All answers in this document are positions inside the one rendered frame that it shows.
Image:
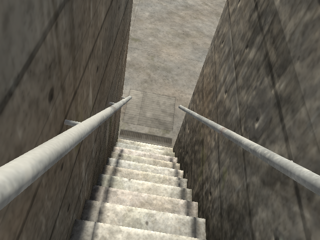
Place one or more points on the stairs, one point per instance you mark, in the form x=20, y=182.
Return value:
x=140, y=195

